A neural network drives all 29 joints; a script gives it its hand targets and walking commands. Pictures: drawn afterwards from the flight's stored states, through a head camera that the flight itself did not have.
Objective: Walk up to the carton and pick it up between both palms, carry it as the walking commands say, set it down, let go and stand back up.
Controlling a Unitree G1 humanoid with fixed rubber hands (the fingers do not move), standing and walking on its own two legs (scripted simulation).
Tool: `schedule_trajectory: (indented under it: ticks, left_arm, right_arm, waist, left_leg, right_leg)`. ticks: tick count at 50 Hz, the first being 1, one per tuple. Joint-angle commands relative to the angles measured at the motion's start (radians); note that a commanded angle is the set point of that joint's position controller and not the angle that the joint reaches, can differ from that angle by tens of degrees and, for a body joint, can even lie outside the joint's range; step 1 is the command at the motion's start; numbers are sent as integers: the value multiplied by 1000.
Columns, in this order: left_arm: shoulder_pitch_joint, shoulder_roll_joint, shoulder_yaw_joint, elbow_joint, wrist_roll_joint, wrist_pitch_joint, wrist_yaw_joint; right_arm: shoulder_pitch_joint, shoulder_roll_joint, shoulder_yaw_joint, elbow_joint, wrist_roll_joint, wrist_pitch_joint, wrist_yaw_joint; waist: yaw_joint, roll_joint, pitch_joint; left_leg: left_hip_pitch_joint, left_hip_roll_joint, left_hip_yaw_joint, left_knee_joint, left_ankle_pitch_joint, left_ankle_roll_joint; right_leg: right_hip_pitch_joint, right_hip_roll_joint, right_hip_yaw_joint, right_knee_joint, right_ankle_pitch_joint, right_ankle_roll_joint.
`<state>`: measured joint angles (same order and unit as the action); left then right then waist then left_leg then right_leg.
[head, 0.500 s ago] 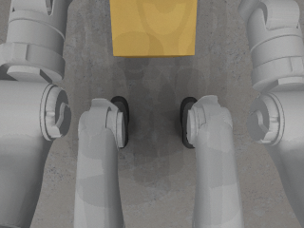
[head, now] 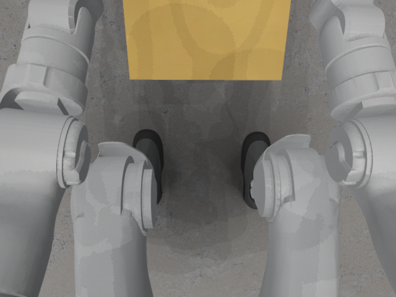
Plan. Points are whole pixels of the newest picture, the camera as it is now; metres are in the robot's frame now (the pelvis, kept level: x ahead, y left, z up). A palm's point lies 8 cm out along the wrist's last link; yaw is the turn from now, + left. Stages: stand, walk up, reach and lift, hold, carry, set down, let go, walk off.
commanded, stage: reach and lift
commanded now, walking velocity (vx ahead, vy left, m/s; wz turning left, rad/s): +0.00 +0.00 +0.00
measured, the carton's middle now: out of the picture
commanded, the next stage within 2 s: none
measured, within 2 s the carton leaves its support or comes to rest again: leaves its support in 1.24 s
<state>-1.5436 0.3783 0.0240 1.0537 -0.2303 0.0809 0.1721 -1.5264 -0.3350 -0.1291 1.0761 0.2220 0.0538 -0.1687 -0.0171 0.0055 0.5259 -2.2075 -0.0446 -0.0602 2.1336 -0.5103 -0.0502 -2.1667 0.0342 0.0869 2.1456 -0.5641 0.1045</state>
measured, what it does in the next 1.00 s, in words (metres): stands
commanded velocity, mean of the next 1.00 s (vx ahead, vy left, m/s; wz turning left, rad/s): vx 0.00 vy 0.00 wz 0.00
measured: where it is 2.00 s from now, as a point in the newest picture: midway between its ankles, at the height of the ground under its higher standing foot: (203, 181)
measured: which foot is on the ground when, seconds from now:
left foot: down 0.00-1.00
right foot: down 0.00-1.00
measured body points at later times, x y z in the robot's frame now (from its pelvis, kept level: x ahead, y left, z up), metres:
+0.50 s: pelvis +0.00 +0.00 -0.01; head +0.38 +0.00 +0.22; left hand +0.58 +0.14 -0.19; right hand +0.56 -0.16 -0.19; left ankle +0.13 +0.13 -0.35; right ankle +0.12 -0.15 -0.35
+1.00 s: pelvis +0.00 +0.00 +0.00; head +0.39 +0.01 +0.22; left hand +0.58 +0.13 -0.19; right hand +0.57 -0.13 -0.20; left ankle +0.13 +0.13 -0.35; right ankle +0.12 -0.15 -0.35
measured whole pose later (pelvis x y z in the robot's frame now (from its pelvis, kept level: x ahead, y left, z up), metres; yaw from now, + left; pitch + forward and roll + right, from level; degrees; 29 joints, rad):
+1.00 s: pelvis +0.00 +0.00 +0.00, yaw +0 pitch +32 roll -2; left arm -1.58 0.28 0.11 1.10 -0.13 0.07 0.18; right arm -1.57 -0.23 -0.16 1.14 0.13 0.06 -0.18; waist -0.01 0.01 0.52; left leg -2.19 -0.05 -0.08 2.16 -0.53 -0.06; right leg -2.14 0.05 0.08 2.16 -0.59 0.11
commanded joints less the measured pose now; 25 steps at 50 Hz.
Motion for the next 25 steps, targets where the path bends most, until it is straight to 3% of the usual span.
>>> schedule_trajectory:
  ticks: [1, 2, 3, 4, 5, 6, 7, 8, 9, 10, 11, 12, 13, 14, 15, 16, 17, 18, 19, 20, 21, 22, 23, 25]
  left_arm:
    - [-285, 97, -13, -68, -49, -27, -9]
    - [-284, 103, 9, -85, -21, -31, -12]
    - [-291, 106, -13, -87, -23, -39, -11]
    - [-332, 85, -20, -129, -26, -42, -15]
    - [-366, 152, -7, -168, -3, -50, -6]
    - [-348, 206, 28, -208, -22, -53, -1]
    - [-284, 130, 9, -91, -10, -40, -5]
    - [-293, 95, -14, -123, -12, -43, -14]
    - [-228, 108, 6, 4, 12, -26, -24]
    - [-199, 146, 31, -20, 30, -32, -16]
    - [-254, 121, 37, -24, 19, -35, -18]
    - [-249, 128, 66, -5, 41, -33, -20]
    - [-272, 141, 62, 11, 21, -31, -23]
    - [-280, 113, 55, -61, 20, -41, -27]
    - [-272, 84, 27, -36, 10, -47, -28]
    - [-316, 112, 47, -63, -4, -53, -24]
    - [-354, 109, 41, -157, -7, -63, -18]
    - [-333, 101, 4, -121, -21, -60, -16]
    - [-316, 91, 10, -55, -7, -52, -13]
    - [-319, 96, -12, -48, -27, -47, -24]
    - [-280, 24, -62, -23, -32, -39, -30]
    - [-348, 17, -52, -71, -45, -30, -35]
    - [-338, 18, -70, -88, -38, -39, -32]
    - [-418, 70, -22, -151, -5, -61, -11]
  right_arm:
    - [-254, -122, 87, -114, 48, -28, 0]
    - [-260, -146, 29, -137, 2, -28, -2]
    - [-153, -43, 45, 1, 54, -11, 6]
    - [-193, -50, 69, -104, 52, -13, 12]
    - [-192, -65, 53, -87, 48, -12, -1]
    - [-277, -105, 100, -234, 96, -21, 7]
    - [-211, -38, 124, -84, 87, -8, 17]
    - [-207, -70, 80, -117, 75, -24, 8]
    - [-212, -69, 102, -98, 66, -15, 9]
    - [-229, -81, 70, -132, 70, -17, 2]
    - [-253, -132, 57, -122, 41, -18, -4]
    - [-267, -122, 71, -186, 48, -23, 0]
    - [-249, -107, 88, -148, 35, -22, -4]
    - [-255, -137, 36, -131, 4, -26, -7]
    - [-266, -87, 53, -139, 39, -26, -3]
    - [-287, -146, 25, -147, 0, -34, -14]
    - [-216, -58, 40, -92, 12, -19, -9]
    - [-250, -82, 67, -129, 27, -21, -6]
    - [-220, -71, 57, -80, 18, -15, -9]
    - [-254, -67, 82, -92, 32, -13, 2]
    - [-219, -16, 82, -41, 48, -8, 6]
    - [-229, -78, 48, -39, 24, -13, 4]
    - [-282, -25, 71, -103, 60, -20, 9]
    - [-288, -28, 76, -110, 38, -20, 3]
  waist:
    - [-22, -9, -1775]
    - [-26, -39, -1735]
    - [-11, 49, -1621]
    - [-40, 2, -1676]
    - [-36, 35, -1702]
    - [47, -19, -1801]
    - [44, -26, -1693]
    - [-20, 11, -1669]
    - [36, -4, -1604]
    - [54, 40, -1600]
    - [8, 9, -1576]
    - [32, 23, -1622]
    - [19, -30, -1579]
    - [10, 33, -1560]
    - [9, 35, -1578]
    - [-30, -1, -1639]
    - [-24, -1, -1655]
    - [-21, 10, -1683]
    - [-28, 8, -1612]
    - [-36, -53, -1614]
    - [-20, 57, -1566]
    - [-80, 31, -1564]
    - [-35, 43, -1610]
    - [-10, 25, -1659]
  left_leg:
    - [830, -13, 136, -100, 387, 1]
    - [797, -21, 145, -105, 336, -1]
    - [774, -11, 153, -135, 297, -14]
    - [813, 2, 129, -141, 323, 9]
    - [820, -7, 144, -113, 312, -3]
    - [825, 2, 158, -82, 369, -1]
    - [763, -7, 150, -122, 350, 1]
    - [728, -5, 166, -109, 292, -1]
    - [728, 1, 145, -117, 297, -5]
    - [739, -13, 134, -125, 302, 2]
    - [745, -7, 126, -134, 272, 6]
    - [708, 0, 150, -97, 279, 5]
    - [686, 8, 135, -114, 257, 5]
    - [671, -17, 148, -125, 254, -8]
    - [675, -11, 144, -121, 254, 2]
    - [689, -14, 130, -97, 283, -2]
    - [724, -16, 134, -120, 324, -7]
    - [803, -7, 137, -102, 347, -8]
    - [765, -16, 121, -111, 334, -9]
    - [740, 5, 133, -101, 280, -2]
    - [742, -7, 140, -139, 290, -7]
    - [735, -15, 114, -137, 227, -9]
    - [805, -10, 118, -151, 251, -5]
    - [804, -17, 140, -124, 290, -9]
  right_leg:
    - [689, 2, -172, -136, 392, -45]
    - [654, 14, -199, -134, 322, -40]
    - [596, 4, -187, -141, 308, -47]
    - [606, 5, -188, -147, 337, -40]
    - [640, 10, -172, -149, 332, -43]
    - [713, 7, -152, -123, 386, -40]
    - [649, 13, -190, -144, 365, -28]
    - [660, 19, -179, -153, 349, -34]
    - [642, 11, -175, -134, 340, -30]
    - [628, 13, -172, -123, 331, -29]
    - [572, 14, -194, -140, 284, -28]
    - [651, 15, -158, -164, 319, -33]
    - [623, 11, -182, -157, 312, -17]
    - [602, 21, -169, -168, 298, -38]
    - [602, 19, -168, -151, 314, -38]
    - [653, 17, -172, -134, 347, -36]
    - [626, 25, -172, -135, 383, -35]
    - [635, 27, -171, -128, 364, -35]
    - [582, 27, -178, -136, 354, -32]
    - [623, 18, -177, -156, 303, -25]
    - [596, 20, -177, -163, 307, -39]
    - [601, 18, -189, -153, 282, -47]
    - [590, 15, -196, -145, 276, -40]
    - [566, 33, -179, -151, 297, -44]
